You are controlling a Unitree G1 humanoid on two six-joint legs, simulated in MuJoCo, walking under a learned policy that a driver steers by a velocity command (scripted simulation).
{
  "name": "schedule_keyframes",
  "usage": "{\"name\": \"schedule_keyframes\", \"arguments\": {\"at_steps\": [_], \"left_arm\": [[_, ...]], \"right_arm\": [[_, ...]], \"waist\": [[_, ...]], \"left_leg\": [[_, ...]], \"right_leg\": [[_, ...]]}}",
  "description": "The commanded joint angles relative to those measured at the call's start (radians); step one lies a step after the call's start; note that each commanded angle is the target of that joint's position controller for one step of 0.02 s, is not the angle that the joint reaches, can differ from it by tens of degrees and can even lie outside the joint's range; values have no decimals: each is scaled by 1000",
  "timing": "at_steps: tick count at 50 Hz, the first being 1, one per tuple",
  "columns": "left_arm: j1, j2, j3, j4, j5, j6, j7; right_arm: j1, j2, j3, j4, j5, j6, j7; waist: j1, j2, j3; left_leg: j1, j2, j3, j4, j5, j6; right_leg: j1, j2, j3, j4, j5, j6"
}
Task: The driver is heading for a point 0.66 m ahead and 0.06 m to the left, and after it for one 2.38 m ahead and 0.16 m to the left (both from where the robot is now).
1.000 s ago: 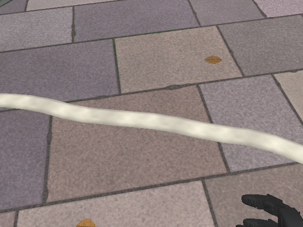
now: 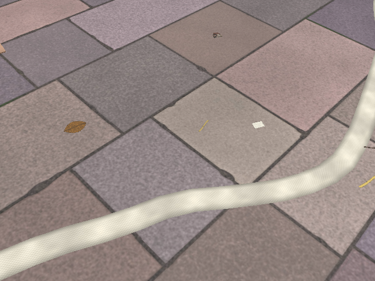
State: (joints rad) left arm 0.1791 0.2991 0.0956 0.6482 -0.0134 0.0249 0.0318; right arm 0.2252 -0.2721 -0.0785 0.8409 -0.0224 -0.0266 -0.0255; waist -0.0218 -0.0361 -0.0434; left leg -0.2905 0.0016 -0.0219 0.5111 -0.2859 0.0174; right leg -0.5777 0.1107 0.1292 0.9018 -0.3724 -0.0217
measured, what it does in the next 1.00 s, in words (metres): walks ahead: right foot, then left foot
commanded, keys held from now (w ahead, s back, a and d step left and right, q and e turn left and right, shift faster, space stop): w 0.46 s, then w+q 0.54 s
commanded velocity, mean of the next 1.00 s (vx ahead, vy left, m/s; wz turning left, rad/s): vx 0.44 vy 0.00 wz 0.07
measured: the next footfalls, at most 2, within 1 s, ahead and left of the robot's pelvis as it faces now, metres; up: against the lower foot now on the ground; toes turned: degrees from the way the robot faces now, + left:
right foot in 0.34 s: +0.17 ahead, -0.18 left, +0.00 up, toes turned -7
left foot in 0.86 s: +0.53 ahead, +0.04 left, +0.00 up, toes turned +5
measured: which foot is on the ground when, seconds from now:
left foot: down 0.00-0.36, up 0.38-0.84, down 0.86-1.00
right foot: up 0.00-0.32, down 0.34-0.86, up 0.88-1.00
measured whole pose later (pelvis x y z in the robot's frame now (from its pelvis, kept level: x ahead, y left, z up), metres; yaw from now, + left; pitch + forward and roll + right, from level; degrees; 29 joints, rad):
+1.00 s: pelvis +0.43 -0.04 -0.01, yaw +9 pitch +2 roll +0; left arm 0.24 0.28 0.04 0.70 0.00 -0.12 0.01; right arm 0.22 -0.30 -0.07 0.69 0.01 -0.06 0.04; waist -0.01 -0.01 0.05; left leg -0.39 -0.12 -0.01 0.51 -0.15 0.11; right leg -0.44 -0.04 0.05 1.23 -0.39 0.01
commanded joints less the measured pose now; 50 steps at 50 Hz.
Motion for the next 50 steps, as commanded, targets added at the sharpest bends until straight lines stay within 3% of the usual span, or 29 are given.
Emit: {"name": "schedule_keyframes", "arguments": {"at_steps": [1, 4, 8, 10, 12, 14, 16, 17, 18, 19, 20, 21, 22, 23, 24, 27, 31, 34, 38, 40, 41, 42, 43, 44, 45, 46, 47, 48, 50], "left_arm": [[11, 115, 36, -61, 18, -26, -13], [1, 46, 13, -56, 6, -46, -24], [-108, 24, -8, -102, 1, -72, -32], [-143, 6, -20, -117, -6, -81, -43], [-144, 17, -20, -121, -13, -84, -52], [-128, 35, -17, -126, -20, -87, -58], [-6, 62, 1, -87, -20, -88, -55], [121, 106, 25, -52, -20, -86, -46], [297, 181, 45, -29, 0, -81, -32], [341, 264, 54, -26, 10, -84, -38], [328, 183, 32, -21, 8, -97, -46], [270, 135, 13, -22, 5, -102, -48], [209, 104, 1, -30, 5, -103, -52], [155, 84, -6, -35, 8, -103, -55], [121, 68, -11, -35, 12, -106, -53], [115, 72, -5, -9, 18, -127, -45], [135, 94, 2, 29, 23, -134, -32], [159, 116, 8, 56, 15, -134, -22], [186, 138, 19, 91, -1, -113, -16], [172, 169, 27, 87, 0, -96, -6], [168, 184, 30, 85, 2, -85, 0], [155, 186, 28, 79, -1, -77, 6], [170, 163, 15, 63, 9, -83, 12], [289, 6, -36, 15, 39, -110, -8], [202, 79, -32, 10, 9, -151, -26], [106, 120, -21, -22, -28, -169, -35], [65, 113, -29, -36, -18, -179, -32], [40, 113, -25, -38, 9, -180, -23], [70, 122, -13, -38, 24, -156, -20]], "right_arm": [[-72, -124, -24, -91, 23, -29, -19], [46, -111, -18, -54, 14, -48, -8], [99, -144, -23, -45, 27, -51, -1], [110, -175, -29, -44, 34, -48, 4], [136, -193, -32, -37, 43, -45, 13], [149, -202, -35, -27, 55, -39, 22], [136, -195, -29, -20, 59, -32, 28], [134, -157, -15, -16, 51, -35, 30], [106, -78, 14, -53, 22, -45, 35], [123, -26, 30, -101, 29, -75, 32], [73, -126, 3, -96, 53, -91, 34], [34, -145, -3, -109, 64, -95, 41], [18, -130, 0, -99, 53, -92, 42], [12, -121, -1, -99, 37, -87, 43], [29, -108, -1, -90, 37, -75, 47], [33, -71, 7, -82, 42, -44, 48], [-81, -48, 17, -122, 42, -41, 54], [-184, -36, 27, -159, 41, -46, 72], [-249, -46, 26, -214, 42, -50, 96], [-215, -79, 11, -229, 41, -46, 102], [-142, -112, -6, -221, 41, -42, 100], [7, -157, -32, -189, 44, -39, 93], [164, -230, -62, -163, 45, -30, 75], [175, -330, -76, -165, 48, -33, 67], [221, -260, -57, -183, 46, -38, 66], [186, -214, -46, -176, 39, -41, 63], [119, -190, -38, -189, 45, -43, 60], [50, -164, -31, -204, 42, -42, 59], [-15, -136, -19, -230, 24, -43, 53]], "waist": [[26, 189, 47], [-8, 156, 80], [-48, 176, 91], [-64, 198, 96], [-72, 208, 101], [-60, 210, 113], [18, 179, 76], [82, 135, -3], [153, -57, -152], [124, -309, -210], [142, -173, -148], [112, -145, -62], [87, -79, -16], [58, -67, 30], [28, -78, 43], [3, -50, 58], [33, -27, 97], [71, -16, 129], [81, -12, 139], [49, -54, 79], [7, -76, 21], [-75, -64, -60], [-143, 6, -155], [-22, 289, -266], [-99, 201, -407], [-112, 153, -262], [-72, 62, -151], [-29, 18, -78], [35, 60, -35]], "left_leg": [[155, 277, -337, -340, -285, 130], [151, 232, -207, -368, -190, 135], [201, 234, -129, -376, -38, 152], [156, 234, -90, -371, 10, 152], [140, 250, -83, -350, 14, 158], [145, 280, -104, -320, -2, 160], [100, 268, -80, -214, 124, 135], [46, 216, -16, -38, 259, 102], [-148, 141, 77, 338, 104, 38], [-486, -1, 45, 630, -272, -3], [-579, 51, -46, 771, -253, 5], [-616, 92, -39, 786, -159, 25], [-581, 126, -30, 752, -69, 27], [-545, 144, -32, 692, -6, 20], [-495, 158, -35, 666, 38, 13], [-484, 147, -36, 613, 135, -17], [-460, 99, -50, 353, 328, -23], [-416, 78, -3, 196, 416, -3], [-432, 56, 34, 101, 314, 47], [-333, -5, 99, 101, 199, 84], [-231, -45, 128, 105, 146, 106], [-17, -89, 140, 57, 175, 139], [301, -6, -21, 53, 217, 191], [662, 272, -601, -10, 75, 390], [744, 320, -844, -160, -37, 422], [659, 293, -691, -186, -5, 363], [492, 248, -567, -190, 75, 325], [334, 213, -484, -202, 176, 302], [155, 170, -407, -251, 297, 301]], "right_leg": [[-262, -88, 7, 258, 85, 35], [-251, -102, -32, 269, 175, 46], [-193, -154, -102, -10, 237, 59], [-75, -155, -146, -144, 212, 57], [15, -144, -172, -228, 151, 42], [83, -139, -177, -315, 115, 9], [297, -99, -206, -430, 167, -33], [494, -107, -176, -446, 178, -64], [760, -328, 94, -455, 181, -131], [907, -513, 541, -598, 23, -280], [843, -509, 548, -632, -34, -284], [764, -471, 414, -630, -6, -253], [663, -417, 306, -653, 45, -234], [573, -380, 234, -685, 116, -222], [517, -356, 165, -716, 185, -208], [475, -341, 23, -759, 377, -201], [458, -320, -128, -778, 435, -163], [483, -336, -189, -796, 426, -143], [642, -382, -234, -714, 589, -117], [695, -380, -267, -582, 950, -91], [706, -371, -282, -457, 1113, -76], [643, -339, -309, -254, 1156, -50], [409, -303, -307, 34, 911, -11], [-50, -85, -235, 432, -105, 61], [-161, -57, -11, 556, -212, 47], [-242, -112, 0, 544, -129, 28], [-223, -158, -14, 452, -44, 15], [-171, -188, -26, 365, -3, 18], [-59, -215, -26, 291, 32, 32]]}}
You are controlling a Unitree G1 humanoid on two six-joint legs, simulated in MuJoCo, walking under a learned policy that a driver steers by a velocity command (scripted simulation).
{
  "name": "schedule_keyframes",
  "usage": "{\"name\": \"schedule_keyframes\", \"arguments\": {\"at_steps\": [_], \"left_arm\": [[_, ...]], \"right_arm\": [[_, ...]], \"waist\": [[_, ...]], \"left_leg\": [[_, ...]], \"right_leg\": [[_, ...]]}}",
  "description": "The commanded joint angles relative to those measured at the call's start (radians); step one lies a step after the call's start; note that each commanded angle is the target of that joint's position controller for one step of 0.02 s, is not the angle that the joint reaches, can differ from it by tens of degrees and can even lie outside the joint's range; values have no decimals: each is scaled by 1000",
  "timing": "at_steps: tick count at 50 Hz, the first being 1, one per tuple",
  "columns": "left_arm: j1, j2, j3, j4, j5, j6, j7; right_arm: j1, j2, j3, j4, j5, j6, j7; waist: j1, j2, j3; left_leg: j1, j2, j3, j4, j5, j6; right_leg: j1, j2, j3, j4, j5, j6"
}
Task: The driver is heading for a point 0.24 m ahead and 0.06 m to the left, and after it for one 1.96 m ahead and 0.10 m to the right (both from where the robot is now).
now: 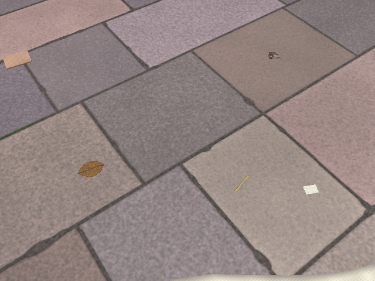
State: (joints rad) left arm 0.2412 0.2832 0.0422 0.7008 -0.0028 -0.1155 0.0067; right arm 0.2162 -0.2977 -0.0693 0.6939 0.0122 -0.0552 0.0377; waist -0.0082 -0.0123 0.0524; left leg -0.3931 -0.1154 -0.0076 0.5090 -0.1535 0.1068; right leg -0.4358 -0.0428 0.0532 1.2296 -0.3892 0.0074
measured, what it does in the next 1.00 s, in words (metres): walks ahead: right foot, then left foot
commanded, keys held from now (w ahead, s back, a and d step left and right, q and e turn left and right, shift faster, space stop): q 0.50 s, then e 0.50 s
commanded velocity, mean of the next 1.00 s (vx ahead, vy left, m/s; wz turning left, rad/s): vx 0.12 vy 0.00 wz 0.23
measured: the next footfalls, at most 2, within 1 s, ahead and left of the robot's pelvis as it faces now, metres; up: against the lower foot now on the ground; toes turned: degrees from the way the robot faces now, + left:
right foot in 0.30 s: +0.34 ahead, -0.11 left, +0.00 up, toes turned +17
left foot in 0.68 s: +0.20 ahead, +0.12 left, +0.00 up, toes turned +18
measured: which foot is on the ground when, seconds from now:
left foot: down 0.00-0.30, up 0.32-0.66, down 0.68-1.00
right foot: up 0.00-0.28, down 0.30-0.68, up 0.70-1.00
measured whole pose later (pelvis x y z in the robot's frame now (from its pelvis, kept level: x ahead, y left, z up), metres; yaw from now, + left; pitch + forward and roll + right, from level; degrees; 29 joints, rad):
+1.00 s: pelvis +0.20 -0.03 +0.00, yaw +11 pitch +1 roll +0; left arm 0.20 0.30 0.07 0.70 -0.02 0.05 -0.01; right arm 0.13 -0.26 -0.07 0.67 0.00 0.04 -0.04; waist 0.00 0.01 0.03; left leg -0.27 0.08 0.10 0.55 -0.30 -0.02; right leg -0.36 -0.02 -0.05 0.76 -0.40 0.05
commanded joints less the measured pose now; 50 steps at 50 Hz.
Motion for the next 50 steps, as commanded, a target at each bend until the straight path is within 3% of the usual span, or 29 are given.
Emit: {"name": "schedule_keyframes", "arguments": {"at_steps": [1, 4, 7, 9, 11, 14, 15, 16, 17, 18, 19, 20, 22, 23, 26, 28, 30, 32, 33, 34, 35, 36, 37, 39, 41, 45, 48, 50], "left_arm": [[16, 130, 39, -91, 17, -3, 8], [-22, 92, 26, -100, 31, 19, 20], [-109, 60, 13, -111, 25, 21, 16], [-171, 68, 15, -123, 11, 23, 7], [-199, 88, 23, -132, 6, 24, 0], [-137, 118, 44, -116, 13, 10, -6], [-93, 140, 51, -112, 25, 2, -1], [-37, 193, 59, -119, 43, 6, 12], [-7, 208, 63, -102, 57, 27, 10], [-44, 154, 58, -117, 21, 42, 11], [-68, 96, 42, -133, 18, 55, 18], [-99, 83, 33, -136, 25, 70, 20], [-152, 104, 35, -132, 29, 86, 26], [-155, 109, 39, -126, 34, 89, 28], [-137, 115, 45, -105, 30, 94, 30], [-142, 120, 45, -90, 20, 98, 22], [-136, 116, 41, -71, 7, 101, 8], [-147, 88, 25, -55, -5, 102, -8], [-125, 72, 17, -40, -11, 101, -15], [-76, 52, 9, -23, -5, 94, -23], [-41, 20, -2, -31, 24, 86, -37], [-77, 53, 12, -54, 2, 87, -25], [-105, 118, 30, -46, -4, 95, -14], [-87, 137, 52, -25, -8, 120, 5], [-41, 112, 57, -22, -12, 140, 11], [-72, 49, 38, -53, -21, 150, 1], [-78, 68, 41, -83, -24, 153, -21], [-20, 75, 48, -76, -21, 154, -32]], "right_arm": [[-19, -117, -31, -85, -10, -16, -14], [-9, -154, -41, -63, -10, -12, -35], [18, -159, -46, -46, 10, 19, -55], [47, -156, -47, -37, 15, 40, -65], [57, -149, -46, -37, 14, 55, -70], [5, -127, -42, -64, 10, 62, -75], [-3, -94, -32, -80, 6, 58, -73], [25, -36, -12, -103, -15, 53, -72], [205, -42, -6, -103, 2, 48, -63], [234, -148, -29, -63, 5, 57, -59], [127, -195, -46, -66, 11, 76, -62], [76, -184, -49, -74, 12, 98, -71], [48, -141, -43, -98, 11, 122, -73], [55, -111, -36, -102, 12, 124, -73], [24, -69, -21, -120, 0, 114, -70], [9, -40, -6, -122, -12, 105, -63], [16, -37, -1, -108, -16, 101, -56], [56, -21, 1, -76, -21, 97, -48], [71, -27, -1, -66, -26, 96, -44], [74, -72, -7, -79, -37, 93, -48], [70, -165, -22, -101, -50, 96, -61], [4, -168, -27, -91, -60, 95, -59], [-75, -135, -21, -118, -61, 81, -58], [-74, -132, -26, -111, -45, 60, -67], [-61, -113, -24, -96, -28, 51, -74], [-87, -101, -32, -92, -19, 70, -85], [-73, -132, -48, -80, -10, 84, -87], [-95, -143, -52, -75, 9, 85, -88]], "waist": [[34, 46, -108], [39, 36, -82], [0, 83, -128], [-28, 104, -148], [-34, 117, -153], [18, 144, -153], [38, 119, -192], [37, -42, -288], [-43, -307, -398], [-34, -204, -379], [8, -119, -282], [7, -66, -228], [-11, -96, -128], [-14, -119, -117], [6, -131, -162], [8, -125, -196], [12, -142, -200], [-20, -132, -180], [-32, -125, -162], [-22, -82, -165], [23, 133, -176], [16, 288, -135], [11, 239, -67], [-7, 233, -44], [4, 182, -58], [-11, 163, -108], [-23, 187, -140], [16, 176, -145]], "left_leg": [[204, 281, -389, -258, 281, 217], [79, 229, -252, -225, 594, 188], [58, 151, -191, -164, 553, 109], [96, 153, -236, -129, 445, 84], [157, 173, -316, -78, 361, 72], [218, 169, -405, 49, 281, 32], [182, 122, -378, 159, 209, -5], [40, 36, -266, 411, -154, -58], [-180, -54, -196, 624, -611, -111], [-234, 43, -184, 749, -536, -150], [-260, 73, -147, 801, -452, -175], [-260, 94, -121, 804, -389, -187], [-204, 118, -81, 756, -312, -193], [-173, 116, -53, 709, -289, -193], [-120, 132, -29, 563, -283, -191], [-26, 136, -27, 423, -283, -174], [51, 132, -13, 284, -248, -159], [198, 113, 11, 38, -101, -135], [289, 98, 22, -82, -33, -115], [393, 174, -67, -108, 32, -81], [419, 378, -257, -118, 181, -10], [161, 453, -293, -190, 4, 101], [95, 402, -255, -217, -77, 100], [139, 395, -214, -195, 86, 97], [204, 423, -191, -153, 325, 121], [285, 407, -98, -104, 399, 106], [306, 431, -87, -76, 418, 107], [271, 423, -54, -20, 367, 69]], "right_leg": [[-187, -64, 36, -72, 48, 19], [-140, -29, -10, -239, 134, 65], [-47, 38, -29, -463, 352, 77], [-22, 75, -18, -576, 416, 79], [-20, 90, 13, -656, 387, 70], [60, 78, 35, -799, 404, 22], [192, 5, 62, -847, 550, -18], [420, -208, 236, -795, 913, -99], [625, -440, 559, -791, 1030, -312], [563, -436, 597, -814, 764, -324], [484, -349, 439, -824, 611, -273], [392, -289, 346, -851, 486, -235], [213, -213, 208, -915, 398, -214], [181, -186, 148, -934, 400, -211], [217, -201, 91, -930, 499, -247], [210, -204, 77, -917, 528, -258], [203, -198, 86, -912, 455, -256], [140, -164, 77, -884, 304, -219], [86, -135, 70, -867, 231, -174], [6, -101, 61, -834, 138, -95], [-60, -2, -23, -667, -56, -12], [-1, 23, -54, -601, -117, 17], [38, 18, -47, -506, -69, 30], [-59, 35, -51, -312, -112, 42], [-122, 28, -17, -168, -151, 58], [-91, 5, -67, -310, -93, 69], [-7, 17, -109, -455, -47, 50], [96, 43, -147, -630, 86, 11]]}}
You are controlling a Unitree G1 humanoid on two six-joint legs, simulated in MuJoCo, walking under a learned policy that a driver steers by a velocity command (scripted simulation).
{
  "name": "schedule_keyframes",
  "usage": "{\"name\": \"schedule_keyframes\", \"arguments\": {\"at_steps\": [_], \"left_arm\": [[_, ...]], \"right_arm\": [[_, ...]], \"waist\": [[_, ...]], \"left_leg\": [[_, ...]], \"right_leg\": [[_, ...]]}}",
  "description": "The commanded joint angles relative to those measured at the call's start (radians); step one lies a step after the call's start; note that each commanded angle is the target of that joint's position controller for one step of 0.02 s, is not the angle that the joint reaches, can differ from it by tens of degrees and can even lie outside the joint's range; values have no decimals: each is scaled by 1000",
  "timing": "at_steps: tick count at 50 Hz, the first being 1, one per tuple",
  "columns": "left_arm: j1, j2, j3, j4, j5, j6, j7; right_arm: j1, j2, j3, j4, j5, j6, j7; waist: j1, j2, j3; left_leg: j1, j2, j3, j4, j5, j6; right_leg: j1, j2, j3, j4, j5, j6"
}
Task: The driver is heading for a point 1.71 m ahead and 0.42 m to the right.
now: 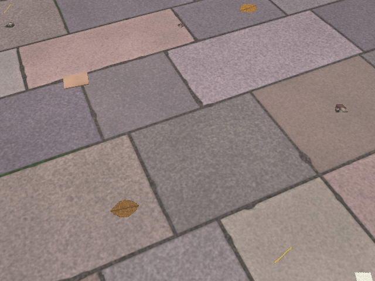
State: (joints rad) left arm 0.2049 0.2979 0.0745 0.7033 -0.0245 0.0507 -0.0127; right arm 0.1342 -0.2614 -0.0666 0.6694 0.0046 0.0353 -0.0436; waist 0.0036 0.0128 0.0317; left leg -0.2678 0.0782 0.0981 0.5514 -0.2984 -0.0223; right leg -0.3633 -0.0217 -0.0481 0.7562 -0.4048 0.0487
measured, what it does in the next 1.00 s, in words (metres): steps on the spot, turning right: right foot, then left foot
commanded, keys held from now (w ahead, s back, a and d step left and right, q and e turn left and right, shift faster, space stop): e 0.60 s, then no key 0.36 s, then w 0.04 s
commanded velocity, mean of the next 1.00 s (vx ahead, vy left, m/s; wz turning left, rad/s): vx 0.00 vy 0.00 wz -0.44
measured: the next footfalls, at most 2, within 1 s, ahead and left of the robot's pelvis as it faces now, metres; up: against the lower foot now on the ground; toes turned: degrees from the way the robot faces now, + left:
right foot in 0.04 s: +0.03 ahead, -0.11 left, +0.00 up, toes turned -4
left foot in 0.54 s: +0.08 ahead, +0.10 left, +0.00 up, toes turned -25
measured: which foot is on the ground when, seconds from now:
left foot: down 0.00-0.04, up 0.06-0.52, down 0.54-0.90, up 0.92-1.00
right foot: up 0.00-0.02, down 0.04-0.54, up 0.56-0.88, down 0.90-1.00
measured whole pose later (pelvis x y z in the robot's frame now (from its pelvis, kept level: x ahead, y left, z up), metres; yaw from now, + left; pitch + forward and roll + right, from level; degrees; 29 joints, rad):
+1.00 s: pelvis -0.02 -0.02 +0.00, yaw -27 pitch +0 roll +0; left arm 0.19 0.23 0.03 0.66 0.02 0.04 0.01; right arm 0.20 -0.27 -0.04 0.74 -0.02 0.00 -0.01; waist -0.03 0.04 0.03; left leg -0.26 0.05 0.00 0.54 -0.32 -0.05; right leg -0.22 0.03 0.03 0.52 -0.29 -0.02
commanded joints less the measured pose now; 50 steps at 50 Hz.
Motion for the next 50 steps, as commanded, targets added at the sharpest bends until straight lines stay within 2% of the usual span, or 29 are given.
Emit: {"name": "schedule_keyframes", "arguments": {"at_steps": [1, 2, 3, 4, 5, 7, 8, 10, 15, 19, 23, 26, 27, 28, 29, 30, 32, 34, 36, 39, 41, 43, 44, 45, 46, 47, 48, 49, 50], "left_arm": [[48, 71, 23, -69, 8, -12, -10], [66, 138, 43, -74, 16, -15, 2], [79, 279, 74, -102, 22, -20, 17], [128, 246, 60, -110, 62, -41, 4], [90, 222, 51, -110, 65, -59, -1], [-12, 168, 37, -120, 20, -62, 16], [-40, 158, 30, -125, 10, -55, 24], [-40, 151, 26, -132, 16, -46, 35], [-24, 171, 37, -137, 14, -33, 51], [-43, 184, 45, -150, 18, -22, 43], [-66, 184, 47, -159, 10, -13, 33], [-100, 165, 42, -169, -8, -3, 39], [-63, 124, 31, -170, 0, -4, 40], [-21, 103, 28, -188, -4, -12, 37], [-18, 189, 56, -173, 14, -23, 38], [-4, 227, 73, -151, 8, -21, 35], [11, 178, 66, -118, 12, -4, 39], [-5, 120, 46, -124, 6, 1, 35], [-45, 91, 31, -140, 4, -4, 36], [-69, 53, 7, -150, 16, -8, 29], [-64, 65, 8, -145, 12, -9, 25], [-3, 65, 11, -114, 13, -10, 20], [18, 67, 11, -102, 19, -11, 19], [26, 102, 13, -111, 26, -12, 24], [43, 185, 25, -125, 36, -9, 36], [-24, 123, 5, -114, 53, -19, 27], [-92, 68, -10, -138, 53, -32, 18], [-73, 51, -13, -118, 52, -40, 18], [-32, 99, 0, -109, 44, -43, 20]], "right_arm": [[3, -167, -53, -37, 24, -8, -6], [51, -130, -47, -23, 10, -13, -1], [16, -61, -20, -81, -50, -19, 4], [-94, -105, -31, -103, -30, -29, -2], [-107, -135, -41, -95, -5, -26, -5], [-75, -143, -50, -62, -10, -17, -17], [-54, -144, -54, -57, -15, -16, -19], [-23, -122, -50, -44, -10, -20, -12], [-61, -98, -39, -48, -6, -32, -6], [-64, -108, -40, -48, 0, -46, 8], [-41, -119, -45, -48, 7, -67, 25], [39, -130, -54, -22, 4, -80, 36], [63, -186, -67, -26, -11, -77, 31], [33, -268, -81, -28, -34, -64, 26], [21, -215, -71, -48, -49, -68, 27], [-21, -165, -53, -63, -40, -69, 21], [-63, -125, -38, -68, -12, -63, 14], [-38, -129, -31, -57, -10, -54, 8], [-1, -136, -32, -46, -17, -46, 6], [-5, -163, -36, -39, -11, -38, 12], [13, -180, -39, -28, -2, -32, 19], [5, -174, -31, -20, 14, -29, 23], [32, -153, -22, -5, 21, -33, 25], [77, -128, -10, 9, 8, -45, 30], [102, -77, 9, -4, -40, -59, 41], [52, -67, 14, -20, -32, -61, 33], [28, -110, 6, -10, -26, -56, 26], [15, -100, 8, -2, -28, -56, 27], [9, -109, 4, 10, -23, -52, 23]], "waist": [[19, 125, -124], [6, -30, -126], [-11, -363, -113], [88, -265, -190], [66, -164, -149], [18, -91, -104], [-2, -103, -104], [-13, -119, -126], [13, -136, -117], [22, -164, -97], [21, -179, -114], [-31, -158, -130], [-16, -43, -161], [45, 249, -115], [14, 223, -109], [29, 146, -98], [30, 102, -66], [11, 114, -55], [-16, 142, -75], [-30, 176, -106], [-39, 193, -107], [-4, 174, -101], [8, 151, -93], [-4, 87, -120], [-44, -151, -169], [-40, -260, -137], [-38, -185, -87], [-25, -179, -105], [6, -184, -85]], "left_leg": [[99, 202, -121, -4, 418, 150], [-35, 129, -31, 164, 206, 61], [-357, -32, 30, 466, -337, -58], [-413, -82, -139, 636, -432, -57], [-435, -62, -174, 698, -362, -44], [-449, -38, -189, 657, -201, -41], [-406, -43, -188, 644, -145, -49], [-361, -70, -175, 623, -76, -61], [-324, -88, -189, 369, -32, -79], [-226, -109, -195, 234, -60, -70], [-143, -128, -197, 97, -76, -46], [52, -105, -185, -184, 138, -5], [177, 55, -310, -214, 209, 54], [211, 245, -542, -238, 422, 209], [152, 343, -619, -249, 451, 313], [120, 301, -528, -239, 415, 296], [109, 185, -383, -221, 343, 228], [109, 143, -304, -224, 399, 232], [170, 140, -280, -212, 429, 244], [164, 148, -251, -192, 451, 247], [148, 160, -261, -181, 461, 253], [112, 147, -252, -141, 443, 229], [73, 128, -239, -123, 401, 187], [-6, 100, -215, -89, 297, 112], [-113, 6, -117, 62, 25, 24], [-62, -16, -111, 6, -150, -16], [-15, -11, -107, -4, -70, -33], [-5, -35, -80, -20, 5, -37], [-25, -65, -46, 17, -17, -39]], "right_leg": [[107, 45, -42, -270, 212, -60], [238, -28, 108, -345, 474, -109], [379, -309, 502, -350, 927, -281], [347, -381, 595, -391, 877, -428], [328, -332, 511, -394, 782, -399], [294, -239, 408, -385, 649, -300], [256, -208, 378, -390, 645, -283], [243, -176, 355, -397, 626, -278], [250, -152, 404, -401, 440, -274], [175, -139, 480, -400, 331, -280], [190, -128, 567, -360, 413, -273], [134, -62, 560, -286, 384, -203], [31, -1, 483, -161, 168, -147], [-182, 177, 262, 28, -175, -78], [-227, 125, 226, 286, -254, -25], [-222, 91, 223, 396, -184, -6], [-235, 85, 207, 475, -73, 28], [-226, 91, 172, 451, -34, 47], [-215, 77, 146, 328, -33, 56], [-73, 34, 96, 94, -71, 50], [6, 36, 58, -37, -47, 40], [125, 49, 27, -272, 126, 10], [210, 54, 31, -416, 241, -18], [337, -16, 129, -425, 375, -50], [434, -209, 332, -373, 671, -118], [227, -262, 367, -392, 541, -236], [185, -191, 319, -409, 396, -227], [207, -136, 285, -415, 195, -184], [205, -120, 297, -442, 3, -179]]}}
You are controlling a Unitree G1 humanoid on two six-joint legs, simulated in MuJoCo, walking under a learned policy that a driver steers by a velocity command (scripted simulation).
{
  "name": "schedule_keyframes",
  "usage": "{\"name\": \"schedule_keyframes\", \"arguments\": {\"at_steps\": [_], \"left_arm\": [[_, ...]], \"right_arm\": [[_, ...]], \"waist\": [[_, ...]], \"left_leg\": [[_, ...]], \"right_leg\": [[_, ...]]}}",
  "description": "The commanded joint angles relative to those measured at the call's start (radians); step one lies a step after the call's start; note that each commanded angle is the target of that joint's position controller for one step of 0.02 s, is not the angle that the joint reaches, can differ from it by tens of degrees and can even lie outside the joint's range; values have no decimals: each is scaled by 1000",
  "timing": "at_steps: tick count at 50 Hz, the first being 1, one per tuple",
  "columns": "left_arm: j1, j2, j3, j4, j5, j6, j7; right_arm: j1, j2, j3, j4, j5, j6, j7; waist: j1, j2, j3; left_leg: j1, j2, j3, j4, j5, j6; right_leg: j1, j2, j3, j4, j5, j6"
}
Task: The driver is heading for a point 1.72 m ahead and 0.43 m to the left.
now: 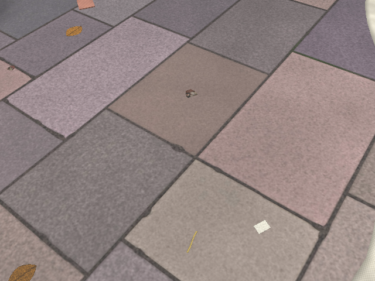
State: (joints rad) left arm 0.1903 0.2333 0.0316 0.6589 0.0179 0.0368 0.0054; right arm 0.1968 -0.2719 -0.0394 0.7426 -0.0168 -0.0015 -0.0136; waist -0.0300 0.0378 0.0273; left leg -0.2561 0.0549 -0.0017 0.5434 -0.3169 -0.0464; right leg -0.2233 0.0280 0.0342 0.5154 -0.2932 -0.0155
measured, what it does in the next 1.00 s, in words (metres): walks ahead: left foot, then right foot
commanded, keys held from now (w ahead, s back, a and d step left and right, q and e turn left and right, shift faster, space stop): w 1.00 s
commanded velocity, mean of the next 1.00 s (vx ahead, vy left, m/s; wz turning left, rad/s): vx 0.40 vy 0.00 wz -0.03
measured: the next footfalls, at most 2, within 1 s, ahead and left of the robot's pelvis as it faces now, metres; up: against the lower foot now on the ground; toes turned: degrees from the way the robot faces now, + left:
left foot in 0.28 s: +0.10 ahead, +0.13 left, +0.00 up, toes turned +1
right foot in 0.78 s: +0.47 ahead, -0.08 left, +0.00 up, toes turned -1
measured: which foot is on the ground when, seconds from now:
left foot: up 0.00-0.26, down 0.28-0.78, up 0.80-1.00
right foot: down 0.00-0.28, up 0.30-0.76, down 0.78-1.00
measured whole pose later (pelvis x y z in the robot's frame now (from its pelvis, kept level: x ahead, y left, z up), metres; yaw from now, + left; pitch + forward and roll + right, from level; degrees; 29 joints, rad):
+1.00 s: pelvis +0.41 +0.01 +0.01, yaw +0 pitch +0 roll -2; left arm 0.28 0.27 0.06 0.77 0.00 -0.09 -0.03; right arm 0.23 -0.31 -0.04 0.76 0.01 -0.07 0.00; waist 0.02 0.04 0.05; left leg -0.57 0.11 -0.05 1.11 -0.29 0.00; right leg -0.20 0.09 -0.05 0.33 -0.14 -0.08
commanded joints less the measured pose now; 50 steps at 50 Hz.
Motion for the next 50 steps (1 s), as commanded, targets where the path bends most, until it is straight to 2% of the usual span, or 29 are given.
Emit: {"name": "schedule_keyframes", "arguments": {"at_steps": [1, 2, 4, 6, 10, 12, 13, 14, 15, 16, 17, 18, 19, 21, 25, 28, 32, 35, 37, 38, 39, 40, 41, 42, 43, 44, 46, 48, 50], "left_arm": [[23, 207, 54, -48, -9, -29, 4], [60, 222, 56, -38, -13, -29, 8], [123, 207, 54, -20, -17, -43, 16], [132, 198, 54, -16, -31, -59, 19], [50, 210, 60, -33, -41, -61, 3], [31, 202, 58, -30, -48, -58, -6], [41, 177, 50, -26, -42, -59, -9], [29, 131, 35, -29, -32, -66, -12], [7, 53, 11, -63, -17, -79, -14], [2, 119, 30, -102, -43, -96, -5], [13, 179, 48, -87, -61, -108, -3], [12, 188, 51, -71, -61, -113, -7], [16, 172, 50, -54, -48, -117, -8], [13, 153, 51, -42, -31, -118, -17], [-42, 113, 40, -56, -25, -113, -22], [-151, 77, 22, -87, -29, -123, -33], [-271, 73, 14, -119, -40, -136, -59], [-298, 94, 19, -134, -42, -145, -75], [-222, 136, 37, -116, -36, -142, -70], [-100, 173, 56, -84, -36, -139, -61], [69, 212, 74, -41, -35, -134, -46], [242, 286, 90, -5, -17, -124, -31], [243, 287, 84, 9, -15, -130, -41], [202, 192, 65, 7, -29, -128, -35], [127, 169, 55, 6, -33, -124, -30], [70, 163, 52, 7, -28, -124, -31], [19, 132, 43, 7, -7, -134, -36], [14, 134, 45, 27, -19, -150, -39], [23, 155, 49, 52, -24, -158, -36]], "right_arm": [[-66, -113, -28, -73, 6, -14, -8], [-83, -111, -28, -82, 22, -21, -4], [-109, -119, -33, -95, 43, -44, 9], [-112, -117, -36, -97, 51, -66, 25], [-61, -87, -21, -63, 42, -86, 53], [39, -91, -26, -20, 36, -86, 56], [108, -100, -33, 5, 36, -82, 51], [193, -124, -41, 20, 40, -81, 42], [283, -220, -58, 19, 31, -83, 29], [302, -284, -74, 15, 17, -90, 39], [224, -219, -53, -3, 20, -97, 38], [182, -175, -40, -14, 20, -101, 35], [150, -164, -34, -23, 13, -102, 35], [136, -146, -25, -27, 9, -99, 31], [182, -143, -21, -5, 18, -93, 23], [211, -148, -18, 17, 21, -81, 11], [272, -169, -23, 55, 29, -73, 6], [279, -178, -29, 75, 36, -60, 4], [266, -205, -38, 76, 33, -51, -2], [251, -211, -40, 73, 29, -43, -5], [232, -205, -35, 62, 22, -39, -9], [259, -135, -13, 26, 0, -46, -11], [386, -35, 16, 34, 16, -67, 3], [263, -156, -11, 24, 45, -84, 13], [162, -177, -19, -10, 64, -96, 19], [114, -157, -15, -20, 54, -104, 15], [141, -137, -20, -10, 37, -92, 15], [172, -101, -12, -1, 33, -72, 12], [111, -93, -9, -26, 21, -61, 6]], "waist": [[63, -232, -23], [76, -252, 30], [103, -265, 80], [98, -205, 76], [52, -152, 15], [-4, -133, -18], [-33, -115, -37], [-71, -73, -53], [-93, 160, -81], [-88, 252, -71], [-55, 137, 21], [-35, 101, 68], [-19, 59, 66], [-3, 47, 58], [-14, 26, 40], [-45, 33, 59], [-74, 28, 100], [-48, 40, 93], [11, 79, 10], [81, 88, -78], [166, 83, -188], [191, -81, -355], [104, -306, -486], [147, -200, -358], [126, -149, -189], [89, -51, -110], [22, -71, -62], [-5, -95, -51], [-3, -94, -1]], "left_leg": [[-102, -55, 63, 73, -45, -9], [-167, -57, 58, 121, -100, 9], [-318, -24, -1, 264, -222, 57], [-405, 11, -34, 290, -238, 98], [-149, -26, 34, 85, -56, 107], [89, -76, 85, -32, 121, 93], [203, -87, 82, -39, 120, 89], [319, -25, -2, -66, 77, 110], [420, 203, -350, -224, -83, 201], [399, 350, -713, -367, -332, 346], [350, 349, -690, -384, -435, 348], [318, 299, -581, -380, -376, 312], [295, 252, -487, -382, -259, 282], [254, 186, -338, -396, -21, 245], [257, 140, -175, -406, 343, 244], [219, 105, -90, -418, 413, 221], [254, 142, -83, -419, 404, 228], [358, 185, -84, -353, 555, 219], [409, 187, -75, -226, 892, 200], [403, 166, -52, -77, 1050, 185], [266, 133, -32, 131, 1016, 156], [-29, 40, 0, 476, 593, 122], [-329, -137, -115, 749, -260, 84], [-429, -74, -170, 815, -235, 91], [-460, -25, -124, 785, -139, 95], [-431, 21, -97, 729, -56, 92], [-340, 72, -97, 666, 25, 75], [-308, 89, -83, 614, 38, 51], [-348, 103, -69, 529, 89, 24]], "right_leg": [[51, -201, 284, -247, -270, -140], [41, -234, 348, -286, -368, -165], [100, -310, 461, -324, -373, -219], [178, -335, 477, -329, -319, -236], [73, -243, 291, -314, -104, -200], [-57, -201, 212, -249, -79, -172], [-127, -176, 188, -192, -95, -149], [-220, -132, 139, -63, -104, -104], [-384, -16, 6, 300, -168, -16], [-550, 28, 32, 532, -309, 6], [-631, -44, 81, 634, -236, -7], [-651, -78, 69, 646, -128, -21], [-636, -103, 56, 628, -45, -25], [-577, -133, 41, 573, 72, -14], [-571, -126, -10, 442, 207, 31], [-496, -103, -44, 227, 337, 42], [-445, -71, -62, 57, 399, 24], [-433, -53, -56, -6, 325, -24], [-300, -3, -86, -9, 244, -64], [-139, 27, -109, -23, 241, -96], [142, -15, -72, -17, 294, -137], [510, -242, 216, 27, 263, -217], [716, -435, 702, -109, 56, -356], [615, -386, 658, -186, -52, -303], [447, -350, 487, -220, -3, -265], [296, -309, 393, -254, 97, -243], [128, -252, 281, -317, 231, -240], [52, -239, 217, -367, 272, -259], [-3, -228, 156, -402, 299, -261]]}}
Keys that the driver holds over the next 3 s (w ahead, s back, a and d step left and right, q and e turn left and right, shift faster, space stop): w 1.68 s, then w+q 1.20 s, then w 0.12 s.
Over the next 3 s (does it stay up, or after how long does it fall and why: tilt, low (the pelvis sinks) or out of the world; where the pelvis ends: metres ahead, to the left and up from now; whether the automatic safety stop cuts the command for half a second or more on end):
stays up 1.48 0.24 0.00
